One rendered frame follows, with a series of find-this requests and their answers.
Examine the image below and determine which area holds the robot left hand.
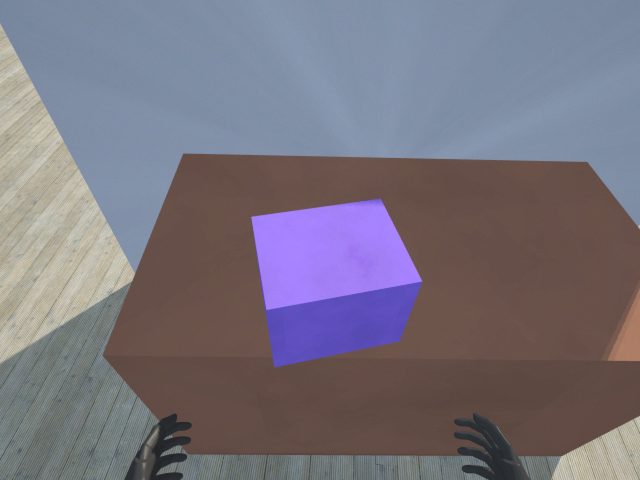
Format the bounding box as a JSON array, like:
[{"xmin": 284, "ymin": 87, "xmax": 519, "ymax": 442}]
[{"xmin": 124, "ymin": 414, "xmax": 192, "ymax": 480}]

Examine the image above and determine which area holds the carton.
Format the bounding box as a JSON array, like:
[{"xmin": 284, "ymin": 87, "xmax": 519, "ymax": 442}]
[{"xmin": 251, "ymin": 199, "xmax": 422, "ymax": 367}]

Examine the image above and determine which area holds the pedestal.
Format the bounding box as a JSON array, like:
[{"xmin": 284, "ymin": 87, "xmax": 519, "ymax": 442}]
[{"xmin": 102, "ymin": 154, "xmax": 640, "ymax": 456}]

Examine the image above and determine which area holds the robot right hand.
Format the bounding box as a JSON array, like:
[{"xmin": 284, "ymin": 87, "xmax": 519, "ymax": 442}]
[{"xmin": 454, "ymin": 413, "xmax": 530, "ymax": 480}]

